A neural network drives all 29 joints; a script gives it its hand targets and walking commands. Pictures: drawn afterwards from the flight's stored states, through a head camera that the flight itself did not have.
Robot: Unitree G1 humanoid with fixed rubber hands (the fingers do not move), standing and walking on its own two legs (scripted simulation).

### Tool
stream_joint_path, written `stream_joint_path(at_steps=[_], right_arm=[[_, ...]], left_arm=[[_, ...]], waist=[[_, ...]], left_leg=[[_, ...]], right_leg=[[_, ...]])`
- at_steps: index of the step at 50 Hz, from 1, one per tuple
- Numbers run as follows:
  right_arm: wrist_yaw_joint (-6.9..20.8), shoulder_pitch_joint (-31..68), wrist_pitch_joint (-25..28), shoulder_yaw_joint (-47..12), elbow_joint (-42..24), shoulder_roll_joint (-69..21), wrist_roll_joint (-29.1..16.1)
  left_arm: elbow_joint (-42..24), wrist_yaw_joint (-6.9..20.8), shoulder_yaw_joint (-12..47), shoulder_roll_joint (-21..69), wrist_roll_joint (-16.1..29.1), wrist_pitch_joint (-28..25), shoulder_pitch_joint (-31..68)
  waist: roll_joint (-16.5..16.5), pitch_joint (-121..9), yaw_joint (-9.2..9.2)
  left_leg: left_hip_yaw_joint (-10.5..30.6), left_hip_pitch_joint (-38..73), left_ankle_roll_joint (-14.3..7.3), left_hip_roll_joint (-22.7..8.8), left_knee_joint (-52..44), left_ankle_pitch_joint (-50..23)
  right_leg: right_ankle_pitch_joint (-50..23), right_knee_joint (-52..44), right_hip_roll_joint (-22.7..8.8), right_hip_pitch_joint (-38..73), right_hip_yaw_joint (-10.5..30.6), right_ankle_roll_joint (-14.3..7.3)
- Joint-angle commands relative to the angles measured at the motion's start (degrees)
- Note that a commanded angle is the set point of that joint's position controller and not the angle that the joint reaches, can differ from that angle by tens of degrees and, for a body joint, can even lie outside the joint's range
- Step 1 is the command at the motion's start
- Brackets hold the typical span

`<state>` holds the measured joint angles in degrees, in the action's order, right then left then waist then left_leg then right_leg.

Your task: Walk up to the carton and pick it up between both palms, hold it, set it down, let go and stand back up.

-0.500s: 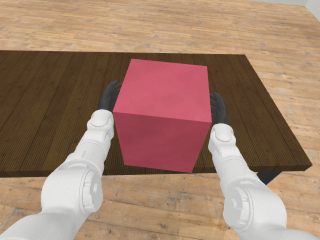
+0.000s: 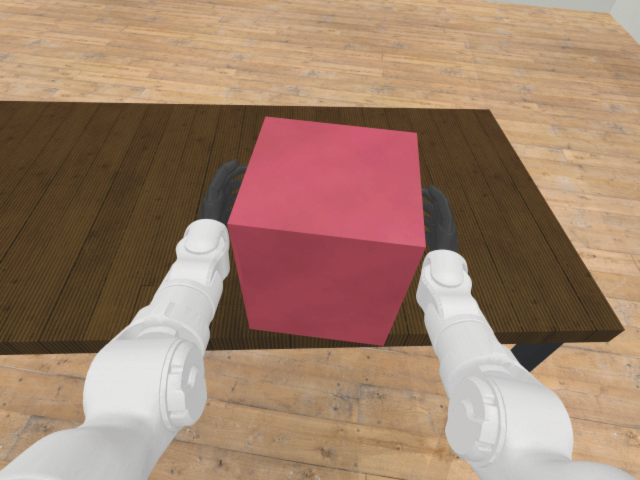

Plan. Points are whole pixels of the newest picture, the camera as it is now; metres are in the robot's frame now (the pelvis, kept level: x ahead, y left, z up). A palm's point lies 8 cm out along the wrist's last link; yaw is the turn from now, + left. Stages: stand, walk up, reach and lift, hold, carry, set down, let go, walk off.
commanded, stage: reach and lift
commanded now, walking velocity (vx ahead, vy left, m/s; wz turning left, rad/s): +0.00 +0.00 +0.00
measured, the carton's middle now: (327, 237) +0.43 -0.03 +0.05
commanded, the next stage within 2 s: none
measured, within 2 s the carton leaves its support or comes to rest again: leaves its support in 0.10 s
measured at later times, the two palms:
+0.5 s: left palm (221, 212) +0.41 +0.11 +0.13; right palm (458, 255) +0.35 -0.19 +0.10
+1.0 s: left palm (216, 195) +0.41 +0.11 +0.16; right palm (463, 238) +0.36 -0.19 +0.13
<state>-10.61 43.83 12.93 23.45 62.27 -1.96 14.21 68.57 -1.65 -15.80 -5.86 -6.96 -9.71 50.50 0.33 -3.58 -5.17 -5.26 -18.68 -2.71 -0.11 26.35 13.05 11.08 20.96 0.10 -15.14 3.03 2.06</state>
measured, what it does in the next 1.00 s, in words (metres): stands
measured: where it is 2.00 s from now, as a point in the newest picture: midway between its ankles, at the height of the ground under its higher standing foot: outside the picture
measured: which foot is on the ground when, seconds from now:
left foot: down 0.00-1.00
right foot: down 0.00-1.00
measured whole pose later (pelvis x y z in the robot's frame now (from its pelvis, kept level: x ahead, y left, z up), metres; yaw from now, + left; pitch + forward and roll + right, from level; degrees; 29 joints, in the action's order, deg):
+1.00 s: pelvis -0.02 +0.00 +0.00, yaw +0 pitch +5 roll -2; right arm -10.3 41.6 5.1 18.8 56.0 -0.6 -3.5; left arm 63.5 -5.0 -6.6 -6.1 -4.5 0.2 51.5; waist 0.3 -9.8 -5.2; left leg -5.2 -18.7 -2.9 -0.2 25.0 11.0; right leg 9.1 19.6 0.2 -15.1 2.9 2.1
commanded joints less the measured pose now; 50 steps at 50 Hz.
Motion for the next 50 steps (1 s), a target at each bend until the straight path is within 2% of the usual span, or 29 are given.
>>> stream_joint_path(at_steps=[1,2,5,6,7,8,9,12,14,16,17,18,20,23,25,26,28,30,31,34,37,38,42,43,44,45,46,48,50], right_arm=[[8.84,33.63,9.13,-11.97,-8.88,-36.05,3.60],[8.83,34.31,10.20,-11.15,-8.58,-35.81,4.00],[8.93,35.32,12.50,-11.71,-7.75,-35.92,4.60],[8.62,35.96,12.54,-10.20,-7.72,-34.58,4.98],[8.81,36.17,12.27,-11.45,-7.80,-35.62,4.41],[9.18,38.10,13.76,-11.47,-9.48,-35.28,4.39],[9.18,36.94,13.72,-9.86,-6.57,-34.89,5.22],[9.39,39.10,14.96,-11.71,-8.95,-34.25,4.58],[9.72,40.61,15.28,-10.11,-8.59,-32.34,5.80],[9.70,40.50,16.20,-10.23,-8.05,-33.15,5.27],[9.64,39.37,15.76,-9.59,-6.28,-32.41,6.09],[9.80,40.74,16.36,-11.36,-8.00,-33.10,4.73],[10.16,39.87,14.08,-8.60,-3.60,-30.47,5.50],[10.21,42.49,14.06,-9.90,-6.83,-29.18,4.55],[10.47,40.51,11.86,-8.61,-3.49,-28.22,4.98],[10.92,42.40,12.69,-11.60,-8.57,-29.79,4.37],[10.86,43.34,11.99,-14.20,-10.08,-29.86,2.83],[11.04,45.67,11.12,-15.79,-12.39,-30.77,1.25],[11.03,40.72,8.63,-17.04,-9.44,-30.98,0.15],[10.91,42.81,7.29,-21.04,-15.97,-31.24,-2.39],[10.89,46.88,4.61,-26.55,-19.61,-33.12,-7.17],[10.92,47.30,4.29,-29.20,-21.56,-34.63,-8.71],[10.57,45.92,0.92,-32.00,-22.95,-35.07,-11.68],[10.56,45.75,-0.81,-32.73,-21.46,-34.36,-13.20],[10.59,43.79,-3.62,-32.73,-17.86,-34.23,-13.79],[10.28,42.57,-4.67,-32.38,-16.80,-32.21,-14.06],[10.38,41.25,-6.73,-33.69,-14.91,-31.31,-16.34],[10.25,44.31,-9.16,-36.11,-20.15,-30.69,-19.23],[10.29,49.60,-11.27,-35.59,-22.86,-28.71,-21.46]], left_arm=[[-5.10,6.65,14.54,39.42,-5.43,-5.78,34.91],[-6.76,6.02,17.56,41.28,-4.09,-6.16,36.80],[-7.43,5.48,17.01,42.00,-4.69,-7.97,37.76],[-5.77,5.84,15.74,39.87,-5.70,-7.81,37.59],[-4.69,6.02,13.30,38.72,-6.29,-8.19,36.87],[-5.32,5.89,14.88,40.45,-5.84,-8.90,37.94],[-6.96,5.79,13.80,38.44,-6.80,-9.32,39.69],[-5.96,6.04,12.62,38.68,-7.92,-9.61,38.82],[-6.34,5.79,13.00,38.16,-6.98,-10.00,42.50],[-6.70,5.48,14.30,39.32,-7.06,-10.74,41.93],[-5.52,5.82,13.29,37.99,-7.36,-10.46,41.86],[-8.37,5.57,12.96,37.85,-7.33,-11.12,42.26],[-3.05,5.96,9.88,35.40,-9.43,-9.47,40.75],[-5.28,5.57,11.54,37.33,-8.84,-7.98,42.51],[-3.65,5.55,11.03,36.84,-9.32,-5.91,39.94],[-4.77,5.25,10.88,37.29,-9.44,-5.89,38.55],[-7.49,4.99,14.84,38.84,-6.30,-5.49,40.20],[-7.77,4.36,14.79,39.03,-6.19,-4.81,39.14],[-7.78,4.31,15.69,38.77,-5.70,-3.41,37.09],[-13.16,3.25,21.16,41.76,-2.11,-3.06,39.76],[-15.84,2.79,23.07,41.70,1.12,-1.70,41.31],[-22.90,2.35,24.24,41.61,2.77,-3.08,44.09],[-30.55,1.30,28.96,43.25,7.06,-1.63,47.93],[-28.40,1.38,26.20,41.82,5.73,-0.69,45.97],[-26.50,1.48,24.94,42.19,4.46,2.04,43.60],[-27.42,1.55,24.34,41.95,3.47,3.30,43.90],[-25.97,1.43,22.24,41.19,2.22,6.30,39.35],[-28.10,2.23,20.43,40.94,1.72,10.46,39.16],[-23.96,2.87,18.07,40.37,0.85,14.67,37.14]], waist=[[2.57,-44.01,-5.05],[3.38,-43.43,-6.38],[4.52,-44.57,-4.59],[3.23,-42.89,-4.62],[1.08,-40.99,-2.42],[3.04,-45.39,-2.97],[1.92,-42.02,-3.14],[2.70,-42.46,-0.32],[1.90,-42.07,-1.90],[3.21,-42.73,-0.97],[1.53,-40.22,-0.45],[0.26,-40.54,1.04],[0.89,-32.06,1.45],[1.37,-33.09,1.12],[1.32,-29.41,0.78],[0.43,-35.07,2.76],[0.54,-39.60,2.18],[0.01,-41.26,3.44],[0.54,-36.96,3.12],[1.50,-47.45,1.27],[1.63,-46.90,2.89],[1.40,-53.50,2.75],[4.66,-52.26,1.03],[3.44,-48.94,2.85],[2.86,-42.75,3.01],[2.77,-39.11,2.59],[3.38,-34.01,4.33],[1.23,-34.58,5.66],[0.63,-29.07,5.92]], left_leg=[[5.97,23.00,8.43,-2.85,1.51,-41.94],[5.80,24.44,9.40,-3.64,1.82,-43.21],[5.06,25.36,9.74,-3.17,2.25,-45.15],[5.18,23.87,9.31,-3.52,1.86,-40.98],[4.90,21.90,8.20,-3.11,1.34,-40.07],[5.42,21.99,8.53,-3.36,1.07,-39.07],[5.09,22.84,8.38,-3.45,0.54,-37.23],[4.10,21.27,7.22,-2.80,-0.55,-34.20],[4.76,20.93,7.40,-3.25,-1.41,-29.64],[4.45,20.90,7.55,-3.05,-1.39,-30.84],[3.86,19.03,6.44,-2.58,-2.32,-25.74],[4.09,20.31,6.29,-2.89,-2.52,-27.84],[3.75,17.68,5.61,-2.67,-5.13,-17.95],[3.98,19.99,5.74,-2.92,-5.99,-17.63],[4.30,19.76,5.21,-2.91,-7.10,-14.18],[3.19,19.91,4.59,-2.29,-6.27,-16.79],[3.75,20.78,5.00,-2.57,-5.37,-19.37],[4.06,20.58,5.09,-2.61,-4.58,-20.87],[3.93,20.11,5.00,-2.79,-5.17,-21.47],[4.68,23.62,6.14,-3.21,-2.75,-28.50],[4.79,22.63,5.87,-2.46,-1.84,-30.14],[5.65,24.74,6.24,-2.63,-0.38,-34.45],[7.96,27.71,8.47,-2.96,2.27,-39.69],[7.38,26.78,7.22,-2.59,1.46,-36.08],[7.39,26.44,6.70,-2.89,0.10,-34.66],[7.60,27.11,6.92,-2.88,-0.55,-35.64],[7.53,28.47,7.07,-3.42,-0.79,-37.66],[6.64,28.17,5.39,-2.32,-1.73,-34.12],[7.35,27.67,4.97,-2.48,-2.45,-30.04]], right_leg=[[-31.11,-2.11,2.43,6.05,-7.39,-1.69],[-28.70,-2.28,3.48,2.85,-8.22,-2.02],[-27.62,-2.73,3.85,1.04,-8.85,-2.57],[-25.69,-2.78,3.25,1.81,-8.01,-2.36],[-27.42,-2.84,2.77,4.82,-7.68,-2.23],[-26.90,-2.89,2.79,3.26,-7.50,-2.49],[-25.06,-2.84,2.79,3.29,-7.97,-2.25],[-24.81,-3.16,2.60,4.58,-7.64,-2.36],[-20.68,-3.78,2.39,2.63,-8.08,-2.25],[-21.27,-3.64,2.68,1.32,-7.96,-2.59],[-18.89,-4.42,2.60,2.44,-7.85,-2.61],[-20.47,-3.55,2.51,3.67,-7.62,-2.20],[-11.69,-5.64,2.02,2.69,-7.23,-2.50],[-10.87,-5.78,2.42,1.51,-8.26,-2.55],[-7.58,-6.78,2.19,-0.03,-7.67,-2.81],[-11.35,-5.91,2.38,2.94,-7.88,-2.68],[-12.78,-5.29,2.70,1.90,-7.60,-2.93],[-14.48,-4.72,2.74,3.30,-7.26,-2.49],[-14.36,-5.14,3.03,3.83,-7.32,-2.66],[-18.69,-4.27,3.97,3.78,-7.63,-2.85],[-21.23,-3.09,3.65,6.42,-6.17,-2.05],[-25.67,-2.09,3.60,8.94,-5.89,-1.61],[-23.04,-2.35,4.91,2.70,-5.97,-1.78],[-21.56,-2.90,3.98,4.48,-4.81,-1.54],[-19.09,-3.78,3.87,3.98,-4.80,-1.90],[-18.72,-4.10,4.07,4.20,-5.06,-1.71],[-17.53,-4.17,3.91,4.35,-5.15,-1.71],[-17.55,-4.68,3.99,6.85,-5.23,-1.52],[-13.59,-5.06,4.01,6.50,-5.45,-1.43]])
